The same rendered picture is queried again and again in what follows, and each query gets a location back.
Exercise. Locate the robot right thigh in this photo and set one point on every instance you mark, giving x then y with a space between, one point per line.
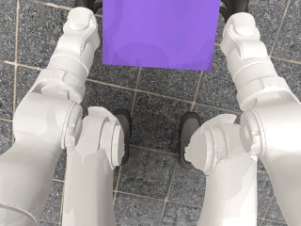
231 193

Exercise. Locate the robot left upper arm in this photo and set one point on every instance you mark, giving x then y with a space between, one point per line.
44 127

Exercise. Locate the left robot hand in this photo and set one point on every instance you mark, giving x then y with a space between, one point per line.
90 4

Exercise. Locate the robot right forearm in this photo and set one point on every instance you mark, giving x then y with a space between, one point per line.
250 67

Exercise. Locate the carton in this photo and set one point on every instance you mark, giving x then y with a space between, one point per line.
166 34

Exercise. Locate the right robot hand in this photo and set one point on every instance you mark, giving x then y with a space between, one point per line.
233 7

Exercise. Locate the robot left thigh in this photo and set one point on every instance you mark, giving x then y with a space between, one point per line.
88 189

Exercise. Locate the robot thigh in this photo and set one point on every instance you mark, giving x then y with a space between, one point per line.
88 189
231 193

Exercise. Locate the robot right upper arm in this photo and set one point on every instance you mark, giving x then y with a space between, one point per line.
273 134

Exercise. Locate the robot left forearm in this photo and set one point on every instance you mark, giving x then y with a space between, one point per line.
70 63

